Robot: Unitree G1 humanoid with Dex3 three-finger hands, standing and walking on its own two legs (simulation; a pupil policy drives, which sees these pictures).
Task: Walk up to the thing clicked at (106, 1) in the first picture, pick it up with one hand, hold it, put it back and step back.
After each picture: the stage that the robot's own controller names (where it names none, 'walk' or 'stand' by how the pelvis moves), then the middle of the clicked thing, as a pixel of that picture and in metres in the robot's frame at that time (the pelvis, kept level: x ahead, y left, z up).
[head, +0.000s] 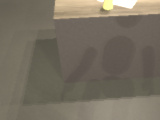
stand; out of the picture +1.06 -0.16 +0.00
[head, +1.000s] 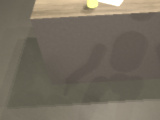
rise first; out of the picture +0.96 +0.00 +0.03
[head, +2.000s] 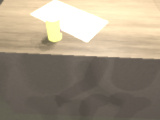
walk; (53, 28) +0.64 +0.20 +0.03
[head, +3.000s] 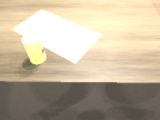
stand; (34, 49) +0.50 +0.21 +0.04
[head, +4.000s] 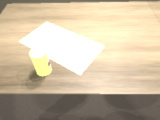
stand; (41, 61) +0.48 +0.20 +0.00
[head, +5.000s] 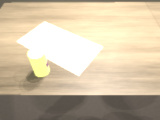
stand; (39, 62) +0.47 +0.20 +0.00
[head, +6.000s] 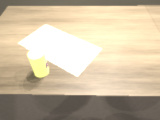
stand; (39, 63) +0.48 +0.21 +0.00
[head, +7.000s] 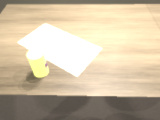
stand; (38, 63) +0.47 +0.21 +0.00
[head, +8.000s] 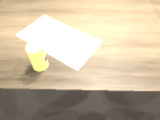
rise first; (37, 56) +0.48 +0.21 +0.00
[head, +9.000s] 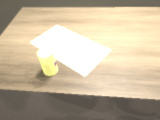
rise first; (48, 61) +0.49 +0.20 +0.01
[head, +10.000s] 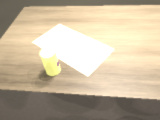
go down; (50, 61) +0.48 +0.20 +0.01
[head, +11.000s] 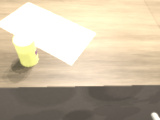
go down; (26, 50) +0.48 +0.18 +0.03
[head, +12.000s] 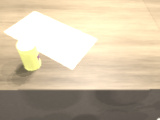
go down; (29, 54) +0.48 +0.19 +0.03
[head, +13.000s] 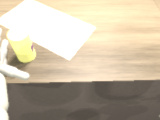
close in; (22, 45) +0.49 +0.20 +0.06
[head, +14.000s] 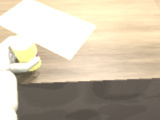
lift; (27, 53) +0.44 +0.18 +0.06
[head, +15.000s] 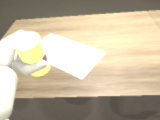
lift; (33, 55) +0.34 +0.15 +0.23
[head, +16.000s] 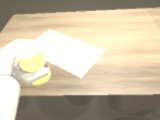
hold; (34, 63) +0.32 +0.15 +0.20
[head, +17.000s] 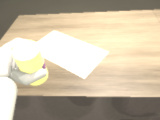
hold; (32, 64) +0.31 +0.16 +0.20
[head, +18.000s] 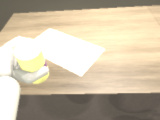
crouch; (33, 63) +0.32 +0.15 +0.20
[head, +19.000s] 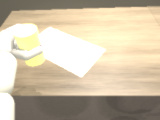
crouch; (30, 45) +0.40 +0.18 +0.19
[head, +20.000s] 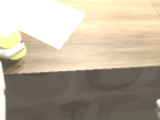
lower; (10, 41) +0.48 +0.19 +0.07
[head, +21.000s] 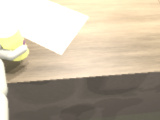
lower; (12, 42) +0.47 +0.19 +0.08
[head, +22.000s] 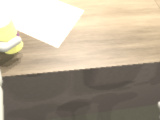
lower; (6, 34) +0.50 +0.19 +0.08
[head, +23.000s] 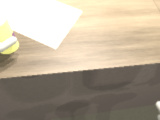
lower; (1, 34) +0.50 +0.20 +0.08
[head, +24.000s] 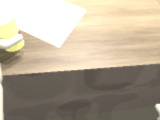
loosen; (8, 31) +0.50 +0.19 +0.08
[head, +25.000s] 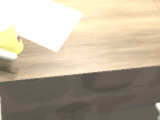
withdraw; (7, 36) +0.49 +0.19 +0.08
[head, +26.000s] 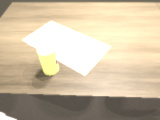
sink last; (48, 59) +0.47 +0.17 +0.04
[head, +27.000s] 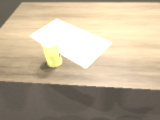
stand; (52, 52) +0.52 +0.18 +0.04
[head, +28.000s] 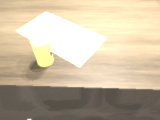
stand; (42, 51) +0.49 +0.18 +0.05
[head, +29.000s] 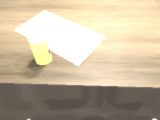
stand; (41, 49) +0.49 +0.19 +0.06
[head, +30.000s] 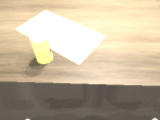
stand; (42, 48) +0.50 +0.19 +0.06
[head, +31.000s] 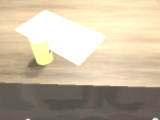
stand; (41, 48) +0.49 +0.19 +0.06
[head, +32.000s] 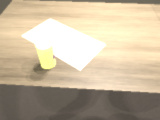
stand; (46, 54) +0.50 +0.18 +0.03
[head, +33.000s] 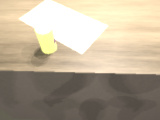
walk; (46, 38) +0.54 +0.17 +0.02
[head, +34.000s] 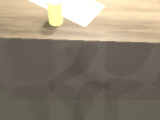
walk; (55, 11) +0.70 +0.16 +0.02
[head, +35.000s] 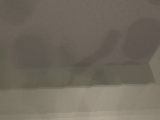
walk; out of the picture +0.99 +0.29 +0.04
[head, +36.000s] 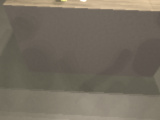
stand; out of the picture +1.10 +0.17 +0.02
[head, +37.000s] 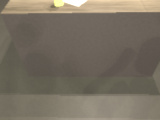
stand; out of the picture +1.11 +0.19 +0.00
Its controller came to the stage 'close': yes
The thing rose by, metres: 0.21
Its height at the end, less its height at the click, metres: +0.00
